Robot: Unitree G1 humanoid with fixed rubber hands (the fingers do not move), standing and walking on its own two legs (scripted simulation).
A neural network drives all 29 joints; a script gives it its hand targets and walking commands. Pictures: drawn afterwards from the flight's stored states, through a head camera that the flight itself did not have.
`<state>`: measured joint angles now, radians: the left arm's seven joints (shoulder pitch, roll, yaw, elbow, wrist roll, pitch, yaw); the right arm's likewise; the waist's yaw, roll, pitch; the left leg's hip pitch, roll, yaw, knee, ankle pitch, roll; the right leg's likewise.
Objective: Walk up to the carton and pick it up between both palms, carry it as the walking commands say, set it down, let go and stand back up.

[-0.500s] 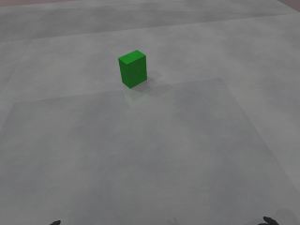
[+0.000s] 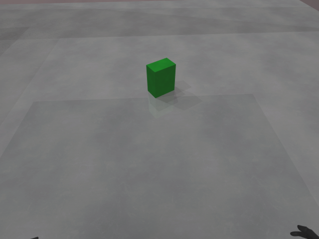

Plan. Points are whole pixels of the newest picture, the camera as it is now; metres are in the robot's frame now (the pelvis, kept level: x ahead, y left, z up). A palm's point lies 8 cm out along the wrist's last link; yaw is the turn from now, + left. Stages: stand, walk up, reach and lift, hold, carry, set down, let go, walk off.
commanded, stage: walk up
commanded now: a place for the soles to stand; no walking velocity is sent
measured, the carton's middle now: (161, 78) +1.64 +0.04 -0.63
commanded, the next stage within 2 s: none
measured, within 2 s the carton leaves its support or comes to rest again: neither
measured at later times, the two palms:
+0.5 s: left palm (60, 162) +0.36 +0.35 -0.07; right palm (287, 202) +0.26 -0.33 -0.10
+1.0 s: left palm (63, 140) +0.48 +0.40 -0.11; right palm (234, 106) +0.61 -0.26 -0.05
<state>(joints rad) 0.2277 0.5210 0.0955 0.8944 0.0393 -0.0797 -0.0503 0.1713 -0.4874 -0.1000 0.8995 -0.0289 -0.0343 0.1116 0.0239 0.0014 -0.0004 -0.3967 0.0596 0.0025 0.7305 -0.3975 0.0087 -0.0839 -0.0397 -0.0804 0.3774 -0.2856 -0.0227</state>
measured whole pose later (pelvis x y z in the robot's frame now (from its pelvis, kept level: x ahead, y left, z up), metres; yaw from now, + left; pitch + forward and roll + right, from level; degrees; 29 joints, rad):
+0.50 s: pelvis +0.21 +0.01 -0.02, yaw +2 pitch -1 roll +0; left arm 0.13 0.49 0.09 0.80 0.02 -0.09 -0.10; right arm 0.37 -0.51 -0.08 0.80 -0.01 -0.09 0.06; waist -0.05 0.01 0.03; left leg -0.11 0.05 0.04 0.67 -0.45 0.02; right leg -0.41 -0.05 -0.08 0.56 -0.13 -0.04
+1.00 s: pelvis +0.45 +0.06 -0.01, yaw +3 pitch -1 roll +0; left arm 0.35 0.49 0.05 0.77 0.00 -0.08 -0.05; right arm 0.20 -0.46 -0.08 0.74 0.01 -0.10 0.06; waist 0.04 -0.06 0.05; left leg -0.34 0.02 0.11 0.56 -0.20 0.05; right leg -0.40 -0.06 0.02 1.07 -0.36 -0.02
